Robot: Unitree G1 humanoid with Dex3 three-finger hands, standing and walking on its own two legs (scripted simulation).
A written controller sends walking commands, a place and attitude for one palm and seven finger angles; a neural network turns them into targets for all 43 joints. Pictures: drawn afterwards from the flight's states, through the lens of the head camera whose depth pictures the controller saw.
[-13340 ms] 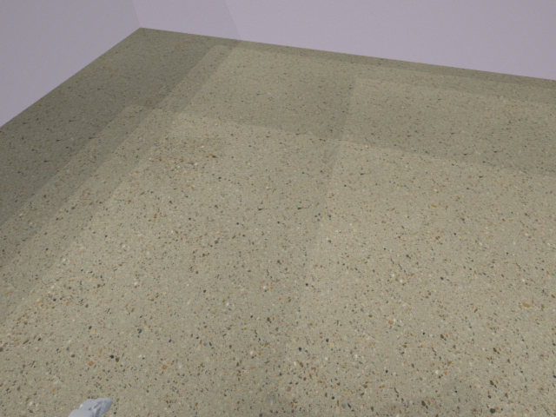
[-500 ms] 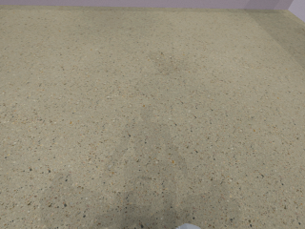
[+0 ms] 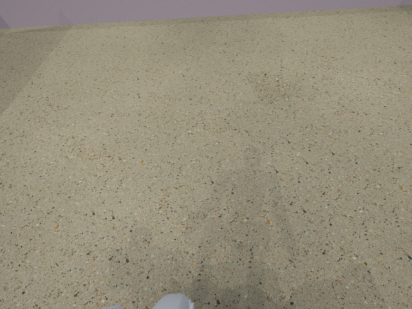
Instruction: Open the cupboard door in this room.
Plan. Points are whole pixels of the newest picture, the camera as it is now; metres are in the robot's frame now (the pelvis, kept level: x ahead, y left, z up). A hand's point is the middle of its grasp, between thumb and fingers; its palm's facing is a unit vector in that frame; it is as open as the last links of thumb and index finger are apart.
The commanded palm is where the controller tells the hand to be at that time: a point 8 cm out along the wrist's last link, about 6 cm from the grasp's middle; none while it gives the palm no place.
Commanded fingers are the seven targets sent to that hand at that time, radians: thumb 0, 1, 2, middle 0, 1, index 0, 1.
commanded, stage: turn or walk to find it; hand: left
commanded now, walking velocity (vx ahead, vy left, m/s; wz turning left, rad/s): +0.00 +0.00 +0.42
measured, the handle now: out of the picture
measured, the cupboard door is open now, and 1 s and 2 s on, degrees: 0 0 0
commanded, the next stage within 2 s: none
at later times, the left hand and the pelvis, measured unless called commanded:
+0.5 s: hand out of the picture +0.00 +0.27 -0.17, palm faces +0.25 -0.93 -0.25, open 7.4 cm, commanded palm none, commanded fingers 0.00 0.90 0.90 -0.20 -0.30 -0.20 -0.30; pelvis -0.01 +0.05 +0.00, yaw +12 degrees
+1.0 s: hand out of the picture -0.06 +0.20 -0.15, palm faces +0.44 -0.86 -0.26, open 7.4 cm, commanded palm none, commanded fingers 0.00 0.90 0.90 -0.20 -0.30 -0.20 -0.30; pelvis -0.02 +0.00 +0.00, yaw +26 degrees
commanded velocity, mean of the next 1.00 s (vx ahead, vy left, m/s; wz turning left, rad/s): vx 0.00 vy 0.00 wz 0.42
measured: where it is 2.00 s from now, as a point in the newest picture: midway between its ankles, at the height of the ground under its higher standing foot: outside the picture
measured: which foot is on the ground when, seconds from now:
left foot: up 0.00-0.24, down 0.26-0.70, up 0.72-1.00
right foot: down 0.00-0.26, up 0.28-0.66, down 0.68-1.00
